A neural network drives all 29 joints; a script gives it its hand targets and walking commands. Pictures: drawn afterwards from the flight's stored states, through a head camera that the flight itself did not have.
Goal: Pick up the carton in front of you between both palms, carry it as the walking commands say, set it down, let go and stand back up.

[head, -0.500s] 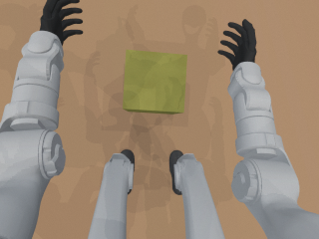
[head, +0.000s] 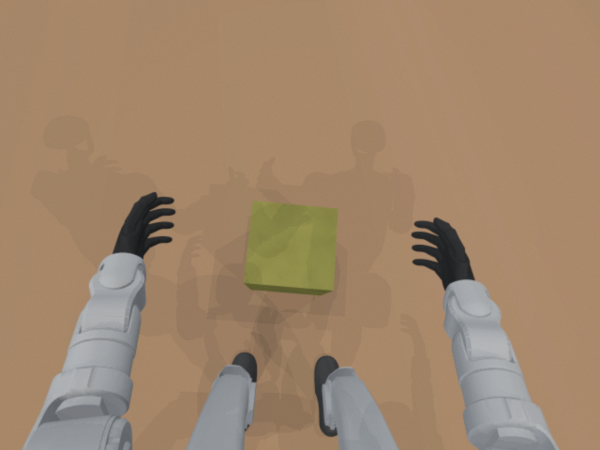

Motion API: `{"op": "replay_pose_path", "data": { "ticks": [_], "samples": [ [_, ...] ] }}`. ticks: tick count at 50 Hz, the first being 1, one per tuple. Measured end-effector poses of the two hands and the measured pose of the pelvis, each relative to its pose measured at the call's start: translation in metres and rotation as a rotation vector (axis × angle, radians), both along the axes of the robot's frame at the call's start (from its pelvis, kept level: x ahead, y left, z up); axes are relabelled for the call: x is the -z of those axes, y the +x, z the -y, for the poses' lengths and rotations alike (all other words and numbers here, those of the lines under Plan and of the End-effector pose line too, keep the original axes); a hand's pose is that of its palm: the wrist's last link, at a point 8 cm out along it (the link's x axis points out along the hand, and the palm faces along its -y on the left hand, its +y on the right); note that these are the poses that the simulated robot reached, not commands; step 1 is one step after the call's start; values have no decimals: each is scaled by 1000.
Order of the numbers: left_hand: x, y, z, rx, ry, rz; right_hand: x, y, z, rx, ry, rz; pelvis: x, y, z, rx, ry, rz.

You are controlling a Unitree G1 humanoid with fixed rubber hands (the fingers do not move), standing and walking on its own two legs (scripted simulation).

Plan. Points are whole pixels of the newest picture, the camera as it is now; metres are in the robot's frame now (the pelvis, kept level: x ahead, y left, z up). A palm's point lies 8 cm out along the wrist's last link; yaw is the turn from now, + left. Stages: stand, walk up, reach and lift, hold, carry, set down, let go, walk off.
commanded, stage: let go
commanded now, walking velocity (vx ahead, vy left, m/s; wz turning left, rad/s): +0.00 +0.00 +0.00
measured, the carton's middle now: (290, 253) +0.44 -0.01 -0.59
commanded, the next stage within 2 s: stand in 0.92 s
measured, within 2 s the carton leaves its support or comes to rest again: neither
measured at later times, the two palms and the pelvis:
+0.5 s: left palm (74, 375) +0.22 +0.23 -0.01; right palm (534, 392) +0.20 -0.24 +0.00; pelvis +0.05 -0.01 +0.06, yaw -1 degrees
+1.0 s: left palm (54, 403) +0.20 +0.24 -0.02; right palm (549, 398) +0.20 -0.26 -0.01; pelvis +0.04 -0.01 +0.06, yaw -1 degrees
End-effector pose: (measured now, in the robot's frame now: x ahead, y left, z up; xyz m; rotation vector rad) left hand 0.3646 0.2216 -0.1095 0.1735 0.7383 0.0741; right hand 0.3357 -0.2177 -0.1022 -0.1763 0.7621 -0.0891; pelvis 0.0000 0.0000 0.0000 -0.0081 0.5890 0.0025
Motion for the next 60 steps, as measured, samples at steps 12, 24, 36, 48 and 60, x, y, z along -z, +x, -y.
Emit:
{"op": "replay_pose_path", "data": {
  "ticks": [12, 24, 36, 48, 60],
  "samples": [
    [-56, -71, 1, 14, 0, -17, -57, -74, 17, 13, 11, -14, -38, 31, 5, 9, 8, 232],
    [-98, -140, -3, 14, 1, -34, -97, -130, 24, 11, 10, -16, -63, 49, 6, 15, 7, 506],
    [-108, -158, -5, 13, -2, -57, -101, -127, 20, -16, 12, -23, -63, 45, 5, 10, 9, 662],
    [-99, -165, -10, -2, 45, -62, -101, -133, 31, 23, -60, -41, -59, 42, 6, 16, 4, 664],
    [-88, -188, -65, -57, 201, -172, -79, -151, 73, 46, -181, -137, -57, 50, 4, 11, 2, 596]
  ]
}}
